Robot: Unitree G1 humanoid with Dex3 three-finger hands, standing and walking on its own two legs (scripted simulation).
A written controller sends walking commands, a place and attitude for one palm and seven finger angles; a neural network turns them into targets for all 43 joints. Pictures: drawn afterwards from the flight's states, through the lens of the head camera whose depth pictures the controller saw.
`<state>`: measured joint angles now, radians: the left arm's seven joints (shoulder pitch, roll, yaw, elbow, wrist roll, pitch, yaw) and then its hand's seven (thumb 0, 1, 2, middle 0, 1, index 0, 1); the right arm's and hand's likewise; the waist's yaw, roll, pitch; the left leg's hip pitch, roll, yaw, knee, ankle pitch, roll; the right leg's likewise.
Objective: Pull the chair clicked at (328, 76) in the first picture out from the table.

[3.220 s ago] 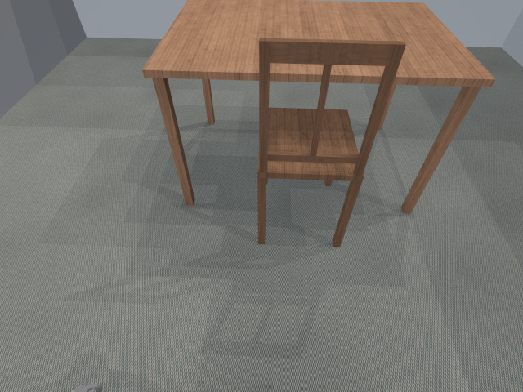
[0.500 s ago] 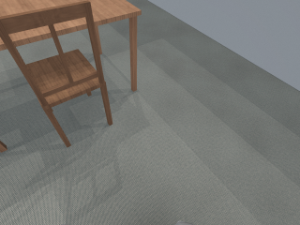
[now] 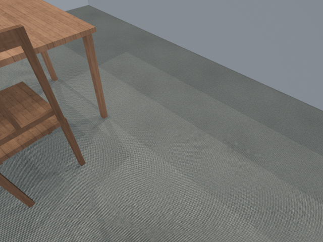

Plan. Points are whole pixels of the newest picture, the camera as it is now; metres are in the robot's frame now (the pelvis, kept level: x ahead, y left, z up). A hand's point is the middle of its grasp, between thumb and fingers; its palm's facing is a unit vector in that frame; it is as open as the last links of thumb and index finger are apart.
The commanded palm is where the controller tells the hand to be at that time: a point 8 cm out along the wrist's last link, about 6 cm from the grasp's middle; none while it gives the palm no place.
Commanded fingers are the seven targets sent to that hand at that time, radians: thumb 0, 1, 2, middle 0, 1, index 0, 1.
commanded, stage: walk to a spot facing it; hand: left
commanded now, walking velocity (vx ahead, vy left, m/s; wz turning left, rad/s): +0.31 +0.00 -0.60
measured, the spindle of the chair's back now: out of the picture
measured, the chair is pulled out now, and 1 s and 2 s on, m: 0.00 0.00 0.00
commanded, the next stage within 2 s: turn to face it in 0.56 s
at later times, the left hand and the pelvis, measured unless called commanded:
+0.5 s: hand (136, 170) +0.36 +0.11 -0.15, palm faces -0.37 -0.92 -0.14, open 7.4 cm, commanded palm none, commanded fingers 0.00 0.90 0.90 -0.20 -0.30 -0.20 -0.30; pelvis +0.17 +0.00 +0.01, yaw -19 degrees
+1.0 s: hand (142, 153) +0.45 +0.10 -0.17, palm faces -0.26 -0.96 -0.14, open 7.3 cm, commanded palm none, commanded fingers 0.00 0.90 0.90 -0.20 -0.30 -0.20 -0.30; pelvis +0.32 -0.04 +0.00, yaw -19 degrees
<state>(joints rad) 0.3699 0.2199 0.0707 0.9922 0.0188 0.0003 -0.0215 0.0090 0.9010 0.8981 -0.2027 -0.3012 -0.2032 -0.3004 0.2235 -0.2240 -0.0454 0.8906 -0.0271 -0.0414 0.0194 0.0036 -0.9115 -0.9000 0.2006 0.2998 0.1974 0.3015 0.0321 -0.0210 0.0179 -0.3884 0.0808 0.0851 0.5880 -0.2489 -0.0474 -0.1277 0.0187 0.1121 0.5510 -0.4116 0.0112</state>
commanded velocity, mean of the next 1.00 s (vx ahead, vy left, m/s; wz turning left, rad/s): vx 0.13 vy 0.00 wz -0.16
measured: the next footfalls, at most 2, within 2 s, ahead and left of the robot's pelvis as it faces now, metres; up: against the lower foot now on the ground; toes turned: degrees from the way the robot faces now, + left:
right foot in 0.56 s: +0.31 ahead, -0.16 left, +0.00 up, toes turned -29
left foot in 0.96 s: +0.43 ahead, +0.03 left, +0.00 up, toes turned -14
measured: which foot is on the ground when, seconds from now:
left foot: down 0.00-0.56, up 0.58-0.94, down 0.96-1.00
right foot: down 0.00-0.00, up 0.02-0.54, down 0.56-0.98, up 1.00-1.00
